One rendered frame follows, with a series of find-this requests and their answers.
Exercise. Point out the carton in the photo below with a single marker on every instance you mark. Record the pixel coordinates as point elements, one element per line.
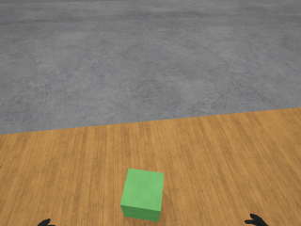
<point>142,194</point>

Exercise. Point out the robot right hand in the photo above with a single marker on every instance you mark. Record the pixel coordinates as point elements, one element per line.
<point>256,220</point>

